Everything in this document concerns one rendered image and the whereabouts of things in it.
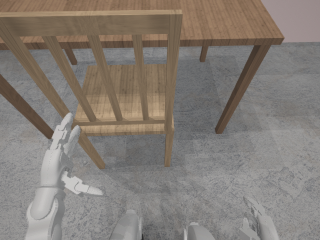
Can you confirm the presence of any right robot shin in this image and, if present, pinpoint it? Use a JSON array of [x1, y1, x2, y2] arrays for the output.
[[189, 222, 199, 226]]

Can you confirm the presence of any chair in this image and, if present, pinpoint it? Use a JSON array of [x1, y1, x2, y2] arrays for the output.
[[0, 9, 183, 170]]

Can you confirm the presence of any robot left hand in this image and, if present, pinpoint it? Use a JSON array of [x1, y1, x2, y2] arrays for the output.
[[40, 112, 104, 197]]

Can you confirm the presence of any left robot thigh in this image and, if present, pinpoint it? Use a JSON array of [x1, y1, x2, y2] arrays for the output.
[[108, 213, 143, 240]]

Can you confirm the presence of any table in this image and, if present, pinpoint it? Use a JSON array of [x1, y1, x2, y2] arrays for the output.
[[0, 0, 285, 139]]

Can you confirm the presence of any left robot forearm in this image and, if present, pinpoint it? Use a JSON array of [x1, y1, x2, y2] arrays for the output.
[[24, 186, 66, 240]]

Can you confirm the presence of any robot right hand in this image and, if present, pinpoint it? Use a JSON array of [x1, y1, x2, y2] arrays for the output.
[[239, 195, 280, 240]]

